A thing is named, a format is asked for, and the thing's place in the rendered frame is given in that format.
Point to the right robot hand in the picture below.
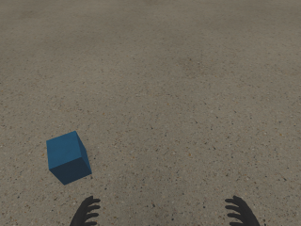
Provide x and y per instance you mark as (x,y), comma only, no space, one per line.
(247,216)

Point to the carton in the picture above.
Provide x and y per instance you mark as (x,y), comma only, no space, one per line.
(67,158)

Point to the left robot hand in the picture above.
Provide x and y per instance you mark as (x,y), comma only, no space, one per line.
(81,215)

